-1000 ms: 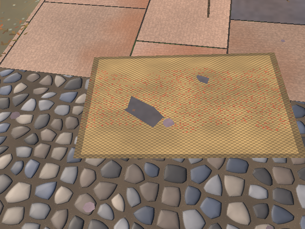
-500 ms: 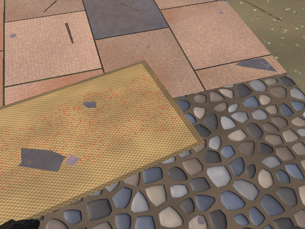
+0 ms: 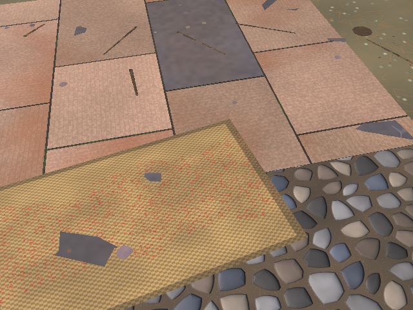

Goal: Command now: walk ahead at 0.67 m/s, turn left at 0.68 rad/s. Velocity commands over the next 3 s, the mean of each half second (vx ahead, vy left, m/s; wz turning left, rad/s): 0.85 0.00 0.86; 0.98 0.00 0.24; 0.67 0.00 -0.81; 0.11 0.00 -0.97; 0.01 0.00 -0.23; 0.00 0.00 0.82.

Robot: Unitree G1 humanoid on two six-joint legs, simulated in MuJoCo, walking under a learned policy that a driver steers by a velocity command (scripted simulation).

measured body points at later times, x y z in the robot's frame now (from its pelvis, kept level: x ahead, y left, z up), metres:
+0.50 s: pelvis +0.32 +0.17 -0.01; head +0.34 +0.19 +0.44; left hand +0.37 +0.46 -0.10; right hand +0.47 -0.08 -0.13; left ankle +0.26 +0.18 -0.74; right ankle +0.44 +0.01 -0.65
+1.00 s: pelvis +0.74 +0.39 +0.00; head +0.76 +0.40 +0.45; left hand +0.50 +0.56 -0.12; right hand +1.08 +0.36 -0.05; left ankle +0.76 +0.57 -0.69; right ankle +0.74 +0.28 -0.74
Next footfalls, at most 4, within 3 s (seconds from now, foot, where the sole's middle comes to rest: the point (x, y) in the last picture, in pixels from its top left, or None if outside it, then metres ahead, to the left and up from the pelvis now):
0.26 left None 0.30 0.19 -0.78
0.74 right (144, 244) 0.77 0.30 -0.78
1.14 left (51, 205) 0.95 0.70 -0.78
1.52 right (97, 140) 1.31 0.59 -0.78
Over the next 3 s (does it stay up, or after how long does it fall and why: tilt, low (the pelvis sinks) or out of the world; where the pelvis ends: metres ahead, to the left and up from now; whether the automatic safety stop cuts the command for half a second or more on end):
stays up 1.27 0.76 0.00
